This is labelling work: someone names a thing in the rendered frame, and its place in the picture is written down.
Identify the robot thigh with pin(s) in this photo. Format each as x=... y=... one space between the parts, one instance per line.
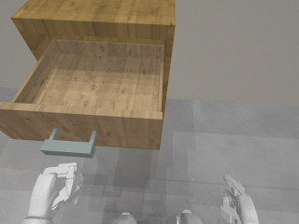
x=123 y=219
x=187 y=218

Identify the right robot hand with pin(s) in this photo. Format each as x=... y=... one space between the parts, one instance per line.
x=242 y=209

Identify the right robot thigh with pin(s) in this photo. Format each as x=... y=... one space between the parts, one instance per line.
x=187 y=218

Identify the drawer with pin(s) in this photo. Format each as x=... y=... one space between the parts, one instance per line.
x=80 y=87

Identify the handle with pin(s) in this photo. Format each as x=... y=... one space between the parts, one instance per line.
x=69 y=148

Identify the cabinet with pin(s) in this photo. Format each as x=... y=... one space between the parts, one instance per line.
x=151 y=22

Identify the left robot thigh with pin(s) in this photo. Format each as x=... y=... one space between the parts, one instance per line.
x=123 y=219

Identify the left robot hand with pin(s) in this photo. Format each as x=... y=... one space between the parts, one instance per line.
x=64 y=180

